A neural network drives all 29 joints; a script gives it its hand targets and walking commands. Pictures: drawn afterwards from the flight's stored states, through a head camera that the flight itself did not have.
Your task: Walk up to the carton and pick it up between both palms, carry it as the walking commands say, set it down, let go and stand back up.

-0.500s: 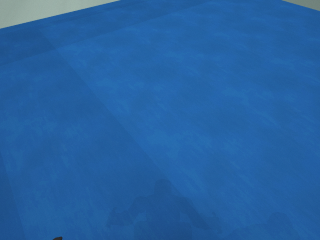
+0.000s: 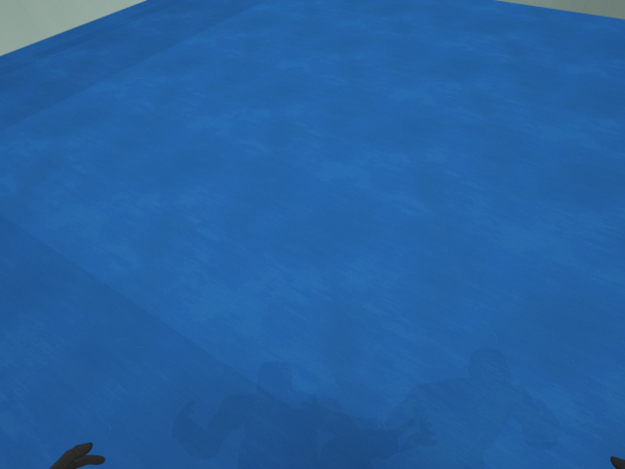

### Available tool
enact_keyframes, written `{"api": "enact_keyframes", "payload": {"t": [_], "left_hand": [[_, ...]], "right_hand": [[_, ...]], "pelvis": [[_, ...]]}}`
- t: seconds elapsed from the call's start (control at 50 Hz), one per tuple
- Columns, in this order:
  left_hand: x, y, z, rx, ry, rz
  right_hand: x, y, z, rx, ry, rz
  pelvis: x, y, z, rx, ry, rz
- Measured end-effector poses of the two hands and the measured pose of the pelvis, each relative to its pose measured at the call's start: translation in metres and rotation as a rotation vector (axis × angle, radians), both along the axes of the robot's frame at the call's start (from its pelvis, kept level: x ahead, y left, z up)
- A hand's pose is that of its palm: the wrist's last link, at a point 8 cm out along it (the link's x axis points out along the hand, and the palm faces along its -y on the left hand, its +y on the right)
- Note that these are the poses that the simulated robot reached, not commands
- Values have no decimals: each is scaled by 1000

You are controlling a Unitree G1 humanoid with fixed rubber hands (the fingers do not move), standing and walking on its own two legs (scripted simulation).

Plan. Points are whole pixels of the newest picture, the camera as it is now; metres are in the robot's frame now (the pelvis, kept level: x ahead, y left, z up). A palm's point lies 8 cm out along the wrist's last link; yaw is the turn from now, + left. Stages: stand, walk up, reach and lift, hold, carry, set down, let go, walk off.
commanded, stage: walk up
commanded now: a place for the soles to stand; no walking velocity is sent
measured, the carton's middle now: out of the picture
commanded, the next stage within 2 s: none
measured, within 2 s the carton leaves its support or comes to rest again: neither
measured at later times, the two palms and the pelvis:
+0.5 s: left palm (286, 246) +0.49 +0.10 -0.06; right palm out of the picture +0.01 -0.44 -0.03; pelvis +0.17 -0.10 +0.01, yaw -23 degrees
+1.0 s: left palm (347, 208) +0.63 -0.01 -0.09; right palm out of the picture +0.19 -0.55 -0.03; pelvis +0.35 -0.22 +0.01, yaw -36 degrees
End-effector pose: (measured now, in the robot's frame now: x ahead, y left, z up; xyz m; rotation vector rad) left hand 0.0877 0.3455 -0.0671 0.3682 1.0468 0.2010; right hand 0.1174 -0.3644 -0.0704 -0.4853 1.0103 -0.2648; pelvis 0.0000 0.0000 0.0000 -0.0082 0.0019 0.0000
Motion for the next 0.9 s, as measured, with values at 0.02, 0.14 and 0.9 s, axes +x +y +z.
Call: {"api": "enact_keyframes", "payload": {"t": [0.02, 0.14, 0.9], "left_hand": [[4, -5, -2, -7, 23, -15], [52, -25, -26, -65, 119, -103], [490, -293, -26, -14, 36, -589]], "right_hand": [[3, 3, 2, 11, -2, 0], [7, 6, 16, -10, -26, -41], [91, -165, 14, -37, -52, -538]], "pelvis": [[5, -1, 3, -1, 2, -17], [39, -4, 5, -1, -11, -131], [329, -190, -3, 21, -24, -592]]}}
